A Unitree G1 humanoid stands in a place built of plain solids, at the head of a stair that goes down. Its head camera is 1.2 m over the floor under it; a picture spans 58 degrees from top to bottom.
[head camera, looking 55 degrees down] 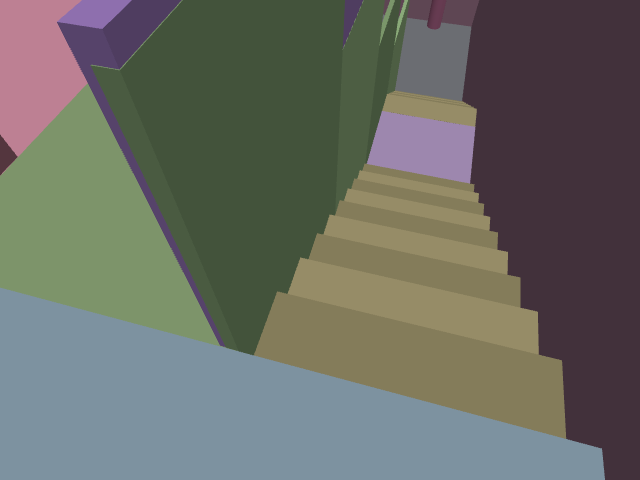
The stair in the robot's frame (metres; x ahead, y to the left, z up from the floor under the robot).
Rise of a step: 0.18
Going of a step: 0.27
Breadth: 0.98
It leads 15 degrees to the right of straight ahead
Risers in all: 10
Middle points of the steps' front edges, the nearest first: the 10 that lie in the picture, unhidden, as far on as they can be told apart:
0.32 -0.24 0.00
0.61 -0.32 -0.18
0.87 -0.39 -0.36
1.13 -0.46 -0.54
1.39 -0.53 -0.72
1.65 -0.60 -0.89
1.91 -0.67 -1.07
2.17 -0.73 -1.25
2.43 -0.80 -1.43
2.68 -0.87 -1.61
